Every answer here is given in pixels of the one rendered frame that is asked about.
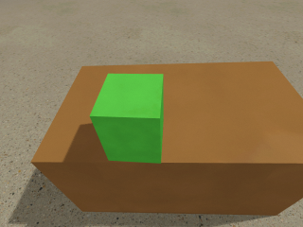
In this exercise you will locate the carton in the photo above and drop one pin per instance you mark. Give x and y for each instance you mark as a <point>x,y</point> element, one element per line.
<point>128,117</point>

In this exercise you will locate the pedestal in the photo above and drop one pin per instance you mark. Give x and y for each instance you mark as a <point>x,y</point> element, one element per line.
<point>232,143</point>

